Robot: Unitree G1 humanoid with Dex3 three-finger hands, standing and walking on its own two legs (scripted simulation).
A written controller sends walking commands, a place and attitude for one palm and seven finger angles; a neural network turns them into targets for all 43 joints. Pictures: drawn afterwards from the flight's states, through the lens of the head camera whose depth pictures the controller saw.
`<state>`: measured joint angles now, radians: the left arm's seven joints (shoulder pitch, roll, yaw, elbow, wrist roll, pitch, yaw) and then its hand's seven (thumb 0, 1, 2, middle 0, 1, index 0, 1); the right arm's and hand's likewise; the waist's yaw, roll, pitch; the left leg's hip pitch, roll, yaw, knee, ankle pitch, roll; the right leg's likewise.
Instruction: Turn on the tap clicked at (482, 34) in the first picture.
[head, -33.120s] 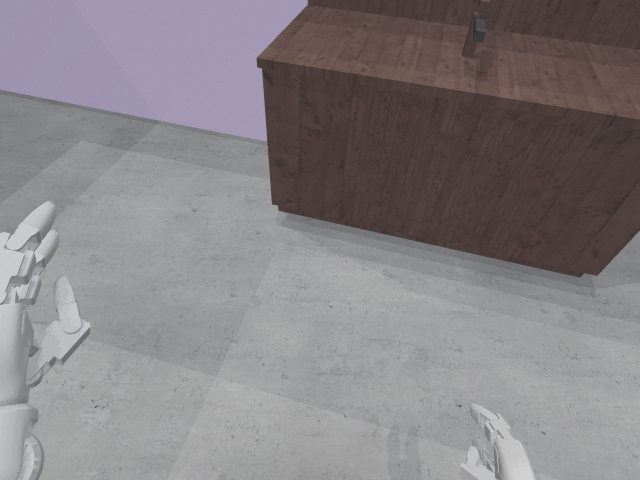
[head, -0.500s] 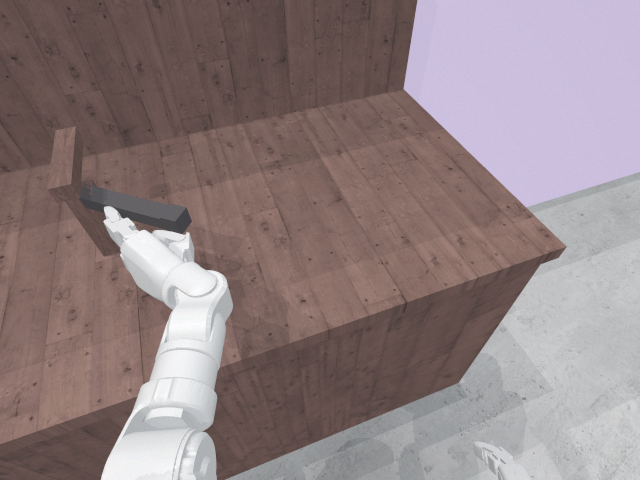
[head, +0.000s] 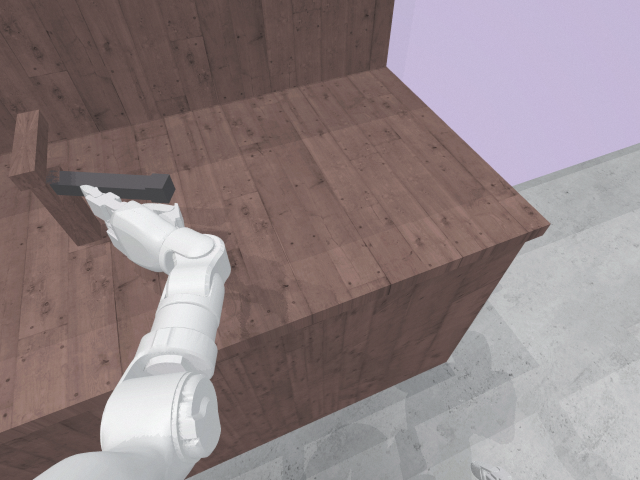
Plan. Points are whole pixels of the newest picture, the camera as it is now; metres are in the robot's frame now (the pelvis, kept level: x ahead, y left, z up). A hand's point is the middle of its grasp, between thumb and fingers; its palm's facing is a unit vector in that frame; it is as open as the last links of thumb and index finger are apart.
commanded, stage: push the lever round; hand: left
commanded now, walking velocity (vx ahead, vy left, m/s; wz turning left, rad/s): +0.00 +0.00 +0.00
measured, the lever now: (160, 188) +0.47 +0.22 +0.11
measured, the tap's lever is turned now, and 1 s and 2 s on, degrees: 62 86 86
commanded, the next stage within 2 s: lift the hand up off the lever in 0.36 s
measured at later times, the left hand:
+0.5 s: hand (182, 195) +0.47 +0.19 +0.09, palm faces +0.85 -0.50 -0.14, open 8.1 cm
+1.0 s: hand (179, 193) +0.47 +0.19 +0.10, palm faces +0.85 -0.51 -0.13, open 8.0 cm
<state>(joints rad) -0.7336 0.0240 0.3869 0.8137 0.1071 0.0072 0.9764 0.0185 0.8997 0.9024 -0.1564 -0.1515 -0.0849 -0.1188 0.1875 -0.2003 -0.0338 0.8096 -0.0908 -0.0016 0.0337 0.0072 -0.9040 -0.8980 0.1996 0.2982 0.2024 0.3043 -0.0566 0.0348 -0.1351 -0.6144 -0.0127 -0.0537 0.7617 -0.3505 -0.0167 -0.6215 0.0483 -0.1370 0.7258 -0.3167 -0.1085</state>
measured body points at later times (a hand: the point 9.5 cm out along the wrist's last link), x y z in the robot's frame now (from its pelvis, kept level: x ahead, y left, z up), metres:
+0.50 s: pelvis +0.00 -0.01 -0.01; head +0.06 -0.02 +0.44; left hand +0.42 +0.22 +0.10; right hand +0.06 -0.27 -0.14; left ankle +0.01 +0.13 -0.71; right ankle +0.03 -0.05 -0.71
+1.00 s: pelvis +0.00 -0.01 +0.00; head +0.05 -0.02 +0.45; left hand +0.42 +0.22 +0.11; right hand +0.06 -0.26 -0.13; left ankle +0.01 +0.13 -0.71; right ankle +0.03 -0.05 -0.71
